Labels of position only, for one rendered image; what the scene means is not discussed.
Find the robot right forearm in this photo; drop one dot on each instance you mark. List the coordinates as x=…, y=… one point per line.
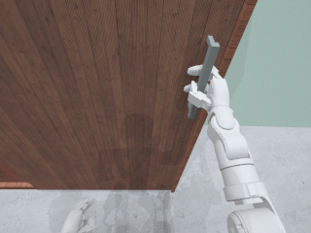
x=242, y=184

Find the wardrobe door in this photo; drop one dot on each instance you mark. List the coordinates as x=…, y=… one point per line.
x=8, y=175
x=92, y=91

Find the handle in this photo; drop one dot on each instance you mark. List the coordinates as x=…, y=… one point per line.
x=209, y=61

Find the right robot upper arm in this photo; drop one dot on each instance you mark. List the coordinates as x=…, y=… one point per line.
x=256, y=220

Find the right robot hand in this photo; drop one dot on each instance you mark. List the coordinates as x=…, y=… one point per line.
x=215, y=95

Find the left robot hand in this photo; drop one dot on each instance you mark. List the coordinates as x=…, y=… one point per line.
x=76, y=222

